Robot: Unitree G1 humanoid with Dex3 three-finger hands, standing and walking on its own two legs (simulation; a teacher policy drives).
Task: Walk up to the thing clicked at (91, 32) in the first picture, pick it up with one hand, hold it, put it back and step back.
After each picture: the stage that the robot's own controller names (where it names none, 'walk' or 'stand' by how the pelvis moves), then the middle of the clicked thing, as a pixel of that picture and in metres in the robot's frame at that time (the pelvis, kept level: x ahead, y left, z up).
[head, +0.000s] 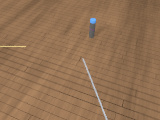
stand; (92, 28) +1.61 -0.14 -0.65
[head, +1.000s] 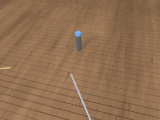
walk; (78, 41) +1.48 +0.15 -0.63
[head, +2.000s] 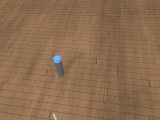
walk; (59, 66) +0.97 +0.30 -0.65
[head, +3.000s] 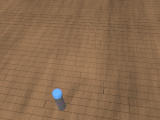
walk; (59, 100) +0.61 +0.25 -0.65
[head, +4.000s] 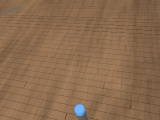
walk; (81, 115) +0.47 +0.11 -0.63
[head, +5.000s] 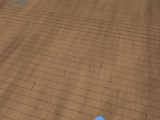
stand; out of the picture +0.39 -0.07 -0.64
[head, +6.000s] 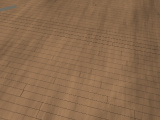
stand; out of the picture +0.39 -0.05 -0.64
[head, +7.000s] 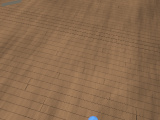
stand; out of the picture +0.41 -0.08 -0.66
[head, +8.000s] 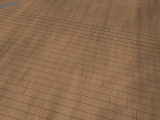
stand; out of the picture +0.38 -0.07 -0.66
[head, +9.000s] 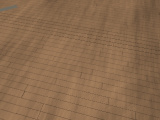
stand; out of the picture +0.38 -0.06 -0.66
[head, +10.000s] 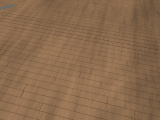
stand; out of the picture +0.38 -0.06 -0.66
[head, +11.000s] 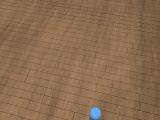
go down; (94, 117) +0.40 -0.06 -0.64
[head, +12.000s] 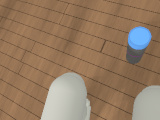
go down; (136, 48) +0.48 -0.10 -0.23
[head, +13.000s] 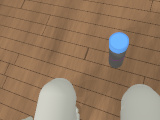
close in; (116, 53) +0.48 -0.08 -0.22
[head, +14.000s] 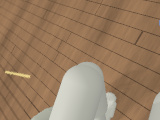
close in; out of the picture +0.49 -0.13 -0.17
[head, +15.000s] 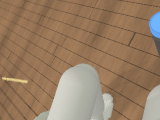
go down; out of the picture +0.49 -0.13 -0.18
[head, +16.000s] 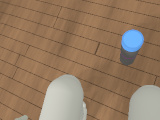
go down; (129, 50) +0.48 -0.10 -0.23
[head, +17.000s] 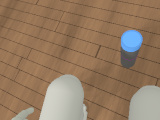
go down; (129, 52) +0.49 -0.10 -0.21
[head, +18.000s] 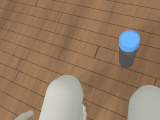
go down; (127, 52) +0.49 -0.09 -0.22
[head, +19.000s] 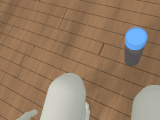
close in; (133, 50) +0.49 -0.10 -0.21
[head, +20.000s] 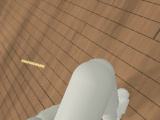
go down; out of the picture +0.49 -0.14 -0.18
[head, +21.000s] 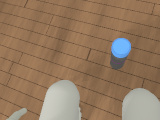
go down; (118, 56) +0.47 -0.08 -0.27
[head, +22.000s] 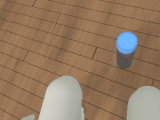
go down; (125, 53) +0.48 -0.09 -0.22
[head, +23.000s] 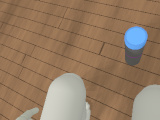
go down; (133, 49) +0.48 -0.10 -0.21
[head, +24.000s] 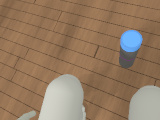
close in; (128, 52) +0.49 -0.09 -0.21
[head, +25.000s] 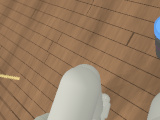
go down; out of the picture +0.49 -0.13 -0.18
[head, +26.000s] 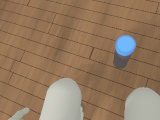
go down; (122, 54) +0.48 -0.09 -0.26
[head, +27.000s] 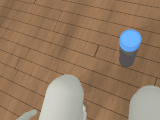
go down; (128, 51) +0.48 -0.09 -0.21
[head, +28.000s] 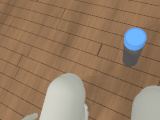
go down; (132, 50) +0.49 -0.10 -0.20
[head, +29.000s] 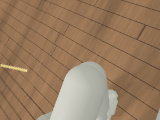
go down; out of the picture +0.48 -0.13 -0.19
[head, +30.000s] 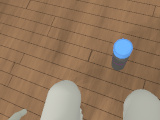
go down; (120, 57) +0.48 -0.08 -0.27
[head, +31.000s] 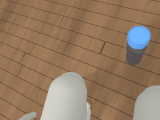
go down; (135, 49) +0.49 -0.10 -0.20
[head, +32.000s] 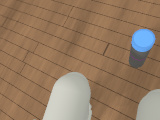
go down; (139, 51) +0.49 -0.10 -0.21
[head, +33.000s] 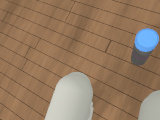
go down; (141, 50) +0.48 -0.10 -0.23
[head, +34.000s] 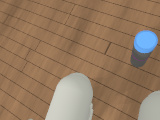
go down; (141, 52) +0.48 -0.10 -0.23
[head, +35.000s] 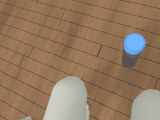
go down; (131, 53) +0.48 -0.09 -0.25
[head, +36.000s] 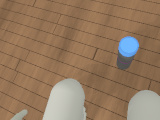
go down; (125, 55) +0.49 -0.08 -0.26
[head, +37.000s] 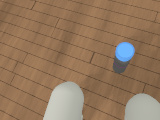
go down; (121, 60) +0.48 -0.08 -0.28
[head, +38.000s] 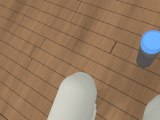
go down; (147, 52) +0.48 -0.11 -0.22
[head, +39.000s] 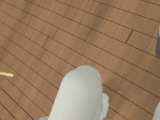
go down; out of the picture +0.49 -0.12 -0.19
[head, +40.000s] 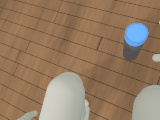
rest palm; (132, 45) +0.49 -0.09 -0.22
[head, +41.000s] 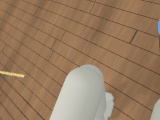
stand; out of the picture +0.49 -0.13 -0.21
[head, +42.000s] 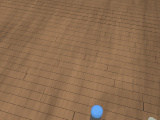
stand; (95, 116) +0.41 -0.05 -0.56
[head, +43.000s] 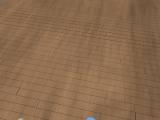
stand; out of the picture +0.40 -0.04 -0.59
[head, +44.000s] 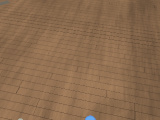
stand; out of the picture +0.41 -0.04 -0.59
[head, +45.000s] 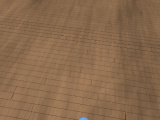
stand; out of the picture +0.43 -0.03 -0.65
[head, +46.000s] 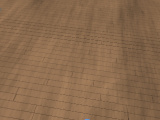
stand; out of the picture +0.41 -0.05 -0.66
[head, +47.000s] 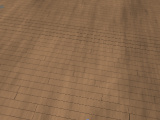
walk; out of the picture +0.40 -0.05 -0.66
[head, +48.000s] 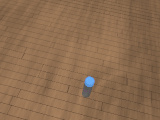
walk; (87, 87) +0.61 -0.08 -0.64
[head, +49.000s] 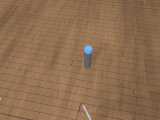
walk; (87, 57) +0.97 +0.00 -0.63
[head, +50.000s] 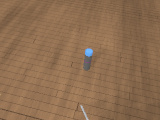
stand; (87, 60) +1.02 -0.08 -0.64
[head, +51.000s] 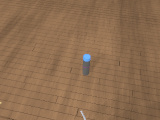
stand; (86, 65) +1.02 -0.05 -0.66
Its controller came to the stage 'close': yes
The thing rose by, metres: 0.00
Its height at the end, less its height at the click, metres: +0.00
